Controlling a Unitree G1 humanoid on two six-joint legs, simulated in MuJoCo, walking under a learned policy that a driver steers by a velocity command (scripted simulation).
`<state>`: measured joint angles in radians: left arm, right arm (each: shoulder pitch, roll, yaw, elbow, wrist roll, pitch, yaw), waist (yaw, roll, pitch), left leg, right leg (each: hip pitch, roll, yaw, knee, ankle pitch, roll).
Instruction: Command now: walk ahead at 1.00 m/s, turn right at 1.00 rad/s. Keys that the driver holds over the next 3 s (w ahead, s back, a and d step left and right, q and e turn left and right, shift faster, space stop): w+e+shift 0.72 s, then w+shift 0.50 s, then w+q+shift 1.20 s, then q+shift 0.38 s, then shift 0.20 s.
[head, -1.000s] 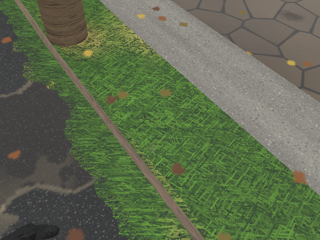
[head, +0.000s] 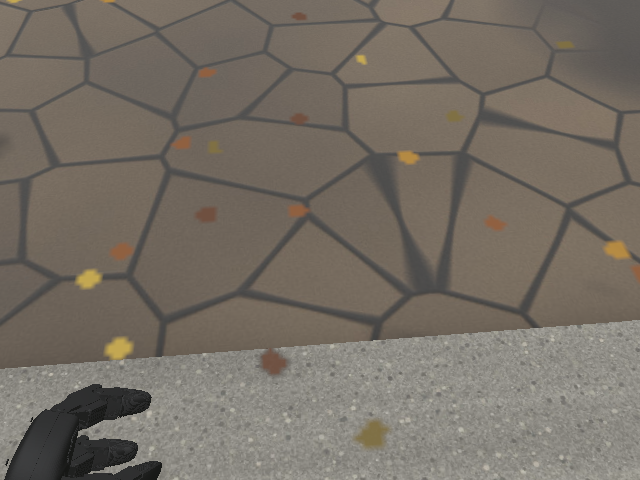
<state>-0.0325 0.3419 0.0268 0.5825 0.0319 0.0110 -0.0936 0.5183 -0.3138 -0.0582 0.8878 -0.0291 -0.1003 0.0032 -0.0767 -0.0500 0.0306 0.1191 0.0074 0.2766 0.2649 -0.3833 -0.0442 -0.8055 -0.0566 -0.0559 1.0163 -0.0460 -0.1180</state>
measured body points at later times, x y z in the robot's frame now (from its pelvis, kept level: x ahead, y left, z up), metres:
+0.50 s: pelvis +0.48 -0.05 -0.01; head +0.51 -0.06 +0.44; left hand +0.59 +0.23 -0.12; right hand +0.63 -0.36 -0.05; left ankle +0.71 +0.03 -0.70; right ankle +0.29 -0.03 -0.72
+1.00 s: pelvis +0.87 -0.31 -0.08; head +0.88 -0.34 +0.37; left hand +1.20 -0.36 -0.15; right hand +0.58 -0.37 -0.20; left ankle +0.75 +0.01 -0.66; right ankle +0.89 -0.40 -0.82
